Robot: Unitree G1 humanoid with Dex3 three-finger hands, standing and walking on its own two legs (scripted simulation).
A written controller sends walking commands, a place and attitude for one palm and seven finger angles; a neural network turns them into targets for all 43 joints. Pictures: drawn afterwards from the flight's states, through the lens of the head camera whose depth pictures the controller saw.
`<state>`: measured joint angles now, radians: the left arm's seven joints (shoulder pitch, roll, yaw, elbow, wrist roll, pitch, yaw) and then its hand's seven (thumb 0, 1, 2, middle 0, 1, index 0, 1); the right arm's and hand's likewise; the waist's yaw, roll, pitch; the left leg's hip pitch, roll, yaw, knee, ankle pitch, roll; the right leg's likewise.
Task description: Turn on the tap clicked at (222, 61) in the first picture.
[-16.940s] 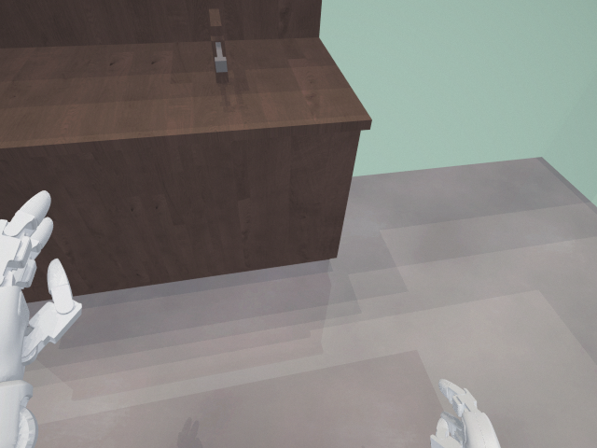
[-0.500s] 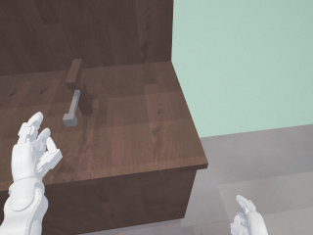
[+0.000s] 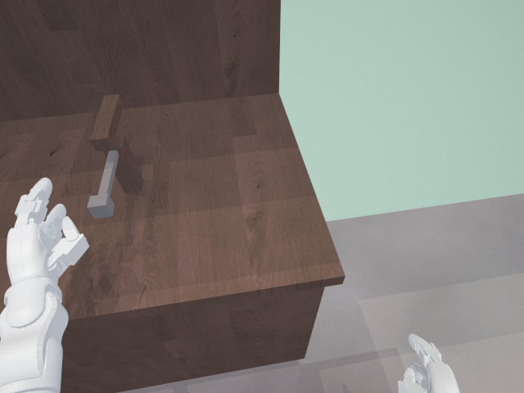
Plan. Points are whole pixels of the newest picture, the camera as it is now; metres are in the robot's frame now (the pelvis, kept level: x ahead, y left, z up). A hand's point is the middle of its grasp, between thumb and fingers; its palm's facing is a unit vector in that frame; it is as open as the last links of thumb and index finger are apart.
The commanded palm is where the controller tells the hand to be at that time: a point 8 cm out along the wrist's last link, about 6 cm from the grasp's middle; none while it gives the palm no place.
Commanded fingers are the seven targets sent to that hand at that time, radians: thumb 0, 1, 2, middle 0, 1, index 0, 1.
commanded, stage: reach beside the lever's end, fingers flat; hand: left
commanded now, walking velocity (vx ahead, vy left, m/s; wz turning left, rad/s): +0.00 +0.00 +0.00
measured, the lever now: (101, 206) +0.35 +0.30 +0.09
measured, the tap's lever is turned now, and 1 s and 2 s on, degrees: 0 0 3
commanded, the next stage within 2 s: push the lever round in 1.22 s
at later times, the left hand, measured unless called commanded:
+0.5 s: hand (75, 225) +0.31 +0.32 +0.09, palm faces +0.48 -0.87 -0.10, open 7.8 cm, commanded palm +0.27 +0.36 +0.09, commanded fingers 0.00 0.90 0.90 -0.15 -0.15 -0.15 -0.15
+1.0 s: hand (78, 229) +0.31 +0.32 +0.08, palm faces +0.48 -0.87 -0.09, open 7.8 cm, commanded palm +0.28 +0.36 +0.09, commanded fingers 0.00 0.90 0.90 -0.15 -0.15 -0.15 -0.15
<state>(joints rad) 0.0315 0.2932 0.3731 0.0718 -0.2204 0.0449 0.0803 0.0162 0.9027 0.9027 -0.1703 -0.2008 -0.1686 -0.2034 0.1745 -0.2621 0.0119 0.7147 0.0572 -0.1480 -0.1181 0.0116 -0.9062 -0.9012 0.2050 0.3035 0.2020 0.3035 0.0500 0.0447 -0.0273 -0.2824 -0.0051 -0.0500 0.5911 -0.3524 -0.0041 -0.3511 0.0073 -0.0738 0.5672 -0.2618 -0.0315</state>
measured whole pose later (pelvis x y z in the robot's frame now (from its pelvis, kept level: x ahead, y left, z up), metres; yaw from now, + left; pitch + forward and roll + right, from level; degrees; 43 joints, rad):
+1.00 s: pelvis -0.01 +0.02 +0.00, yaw +0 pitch +5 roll -1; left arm -0.13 0.33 0.43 0.36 -0.19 -0.13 0.03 0.02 0.90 0.90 -0.15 -0.15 -0.15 -0.15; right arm 0.23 -0.25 0.00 0.74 0.04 -0.11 -0.11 0.01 -0.91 -0.90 0.21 0.30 0.20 0.30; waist 0.02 0.03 -0.03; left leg -0.37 -0.02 -0.04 0.64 -0.36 0.02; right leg -0.42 0.00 -0.06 0.58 -0.25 -0.01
